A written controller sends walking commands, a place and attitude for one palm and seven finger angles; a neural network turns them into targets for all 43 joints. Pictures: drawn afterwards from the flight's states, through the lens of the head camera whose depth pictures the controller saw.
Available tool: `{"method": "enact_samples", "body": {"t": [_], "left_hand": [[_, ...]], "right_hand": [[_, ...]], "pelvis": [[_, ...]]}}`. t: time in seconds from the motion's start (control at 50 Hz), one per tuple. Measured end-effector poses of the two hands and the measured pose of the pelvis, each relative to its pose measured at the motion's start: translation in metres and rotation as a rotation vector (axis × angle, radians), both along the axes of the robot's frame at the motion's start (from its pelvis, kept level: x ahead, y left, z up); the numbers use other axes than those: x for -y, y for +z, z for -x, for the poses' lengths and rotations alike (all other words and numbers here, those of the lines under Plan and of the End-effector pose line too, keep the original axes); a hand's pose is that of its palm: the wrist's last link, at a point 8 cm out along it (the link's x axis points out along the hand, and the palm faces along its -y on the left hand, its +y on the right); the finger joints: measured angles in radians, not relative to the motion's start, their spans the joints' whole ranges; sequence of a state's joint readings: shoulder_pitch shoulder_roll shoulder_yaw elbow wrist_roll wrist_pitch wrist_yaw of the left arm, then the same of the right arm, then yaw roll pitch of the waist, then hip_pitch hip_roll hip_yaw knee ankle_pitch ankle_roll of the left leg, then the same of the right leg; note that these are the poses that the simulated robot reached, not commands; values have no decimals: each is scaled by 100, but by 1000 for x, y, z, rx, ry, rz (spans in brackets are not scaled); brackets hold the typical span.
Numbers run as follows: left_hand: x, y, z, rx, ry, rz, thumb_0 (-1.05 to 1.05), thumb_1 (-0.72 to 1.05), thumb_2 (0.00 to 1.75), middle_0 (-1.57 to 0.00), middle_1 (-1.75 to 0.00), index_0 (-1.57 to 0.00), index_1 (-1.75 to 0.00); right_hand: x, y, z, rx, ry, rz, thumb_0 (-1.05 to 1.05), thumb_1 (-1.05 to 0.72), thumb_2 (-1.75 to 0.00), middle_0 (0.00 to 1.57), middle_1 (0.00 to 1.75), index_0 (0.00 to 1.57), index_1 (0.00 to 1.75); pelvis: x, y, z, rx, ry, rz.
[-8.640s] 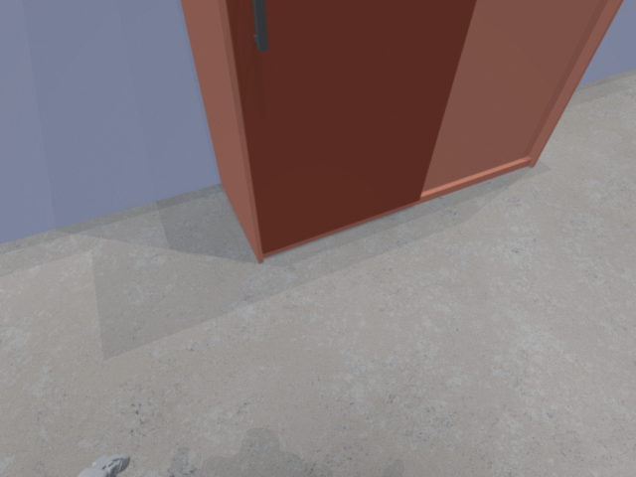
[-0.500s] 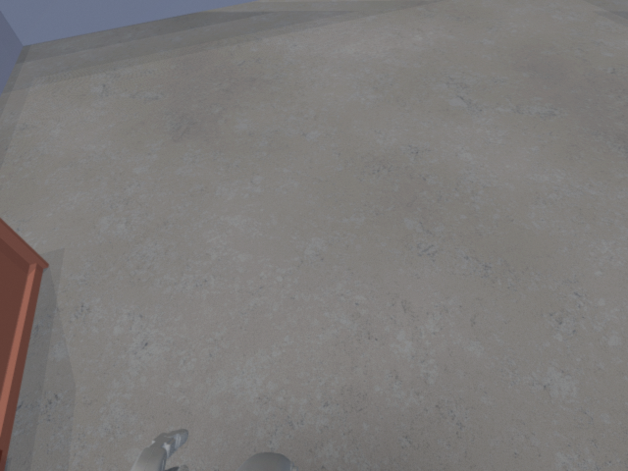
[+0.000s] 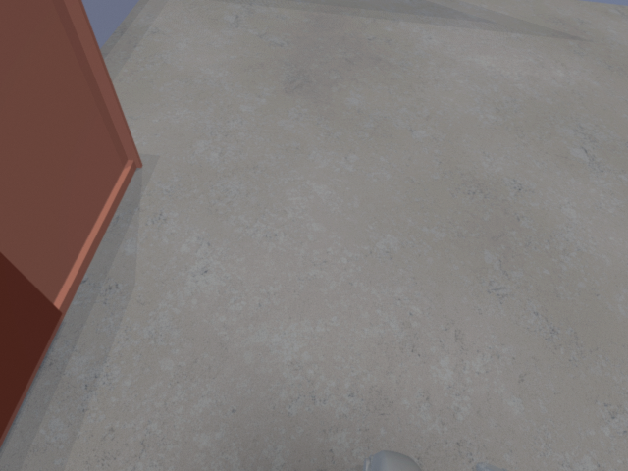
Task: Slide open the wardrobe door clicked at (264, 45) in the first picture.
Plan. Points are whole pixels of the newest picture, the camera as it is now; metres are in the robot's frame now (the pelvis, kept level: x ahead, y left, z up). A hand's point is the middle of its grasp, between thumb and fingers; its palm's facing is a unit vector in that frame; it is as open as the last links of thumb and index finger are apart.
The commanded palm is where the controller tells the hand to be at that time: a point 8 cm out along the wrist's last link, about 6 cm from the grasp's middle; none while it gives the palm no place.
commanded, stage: turn to face it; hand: left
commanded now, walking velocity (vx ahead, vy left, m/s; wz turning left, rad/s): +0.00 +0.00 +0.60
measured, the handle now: out of the picture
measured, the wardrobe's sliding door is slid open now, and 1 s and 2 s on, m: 0.00 0.00 0.00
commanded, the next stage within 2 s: none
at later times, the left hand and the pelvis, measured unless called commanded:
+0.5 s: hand out of the picture +0.04 +0.16 -0.13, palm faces +0.29 -0.91 -0.29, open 7.4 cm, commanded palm none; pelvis -0.01 -0.06 +0.01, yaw +18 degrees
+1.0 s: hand out of the picture -0.12 +0.22 -0.17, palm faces +0.61 -0.75 -0.25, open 7.4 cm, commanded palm none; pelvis -0.04 -0.01 +0.00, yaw +36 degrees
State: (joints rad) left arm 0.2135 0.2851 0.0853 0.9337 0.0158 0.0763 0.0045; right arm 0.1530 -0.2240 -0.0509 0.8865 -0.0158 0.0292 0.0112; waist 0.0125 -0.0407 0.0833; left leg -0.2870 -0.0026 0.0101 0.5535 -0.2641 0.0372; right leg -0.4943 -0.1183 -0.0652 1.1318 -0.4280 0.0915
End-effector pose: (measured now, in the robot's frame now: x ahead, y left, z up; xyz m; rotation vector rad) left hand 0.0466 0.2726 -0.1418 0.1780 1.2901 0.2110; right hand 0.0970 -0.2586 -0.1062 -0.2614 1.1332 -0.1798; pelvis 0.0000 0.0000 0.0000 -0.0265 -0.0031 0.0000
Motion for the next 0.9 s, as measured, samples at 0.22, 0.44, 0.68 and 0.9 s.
{"method": "enact_samples", "body": {"t": [0.22, 0.44, 0.68, 0.9], "left_hand": [[17, 25, -28, 162, 46, -29, 1, 91, 90, -19, -30, -20, -30], [65, 46, 10, 217, 152, -82, 0, 90, 90, -20, -30, -21, -30], [73, 26, 113, 78, 374, -36, 0, 90, 90, -20, -30, -21, -30], [38, -6, 206, -42, 577, 8, 1, 90, 90, -20, -30, -20, -30]], "right_hand": [[-4, -17, 8, -55, 55, -71, 0, -90, -90, 20, 30, 21, 30], [40, -40, 6, -149, 141, -103, 1, -91, -90, 20, 30, 20, 30], [18, -26, -41, -174, 345, -35, 1, -91, -90, 20, 30, 20, 30], [-82, -3, -91, 16, 573, -4, 0, -91, -90, 20, 30, 20, 30]], "pelvis": [[15, 3, 3, -5, 118, -16], [54, 2, 10, 12, 270, -59], [48, 4, 20, -2, 437, -57], [12, -5, 40, -4, 561, -6]]}}
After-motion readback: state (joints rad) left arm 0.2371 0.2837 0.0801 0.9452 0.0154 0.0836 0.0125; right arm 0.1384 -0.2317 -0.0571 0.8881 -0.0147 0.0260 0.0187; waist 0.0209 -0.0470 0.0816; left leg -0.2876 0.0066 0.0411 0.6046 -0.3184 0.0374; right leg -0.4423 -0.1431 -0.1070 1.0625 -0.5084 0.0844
